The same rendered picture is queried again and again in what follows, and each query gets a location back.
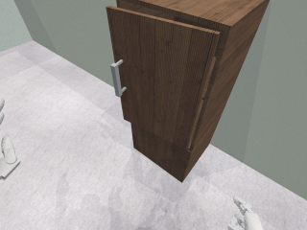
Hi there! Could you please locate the cupboard door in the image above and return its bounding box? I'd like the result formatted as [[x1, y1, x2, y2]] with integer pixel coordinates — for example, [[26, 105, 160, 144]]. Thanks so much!
[[106, 6, 220, 150]]

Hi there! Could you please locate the robot left hand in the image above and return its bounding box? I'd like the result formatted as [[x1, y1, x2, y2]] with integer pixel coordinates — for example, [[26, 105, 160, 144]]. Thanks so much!
[[0, 97, 21, 180]]

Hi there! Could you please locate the robot right hand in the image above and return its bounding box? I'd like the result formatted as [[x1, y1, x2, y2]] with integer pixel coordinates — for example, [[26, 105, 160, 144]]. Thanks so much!
[[227, 196, 264, 230]]

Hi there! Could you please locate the handle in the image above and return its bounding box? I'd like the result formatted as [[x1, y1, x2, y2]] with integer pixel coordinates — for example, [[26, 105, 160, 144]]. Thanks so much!
[[110, 59, 127, 98]]

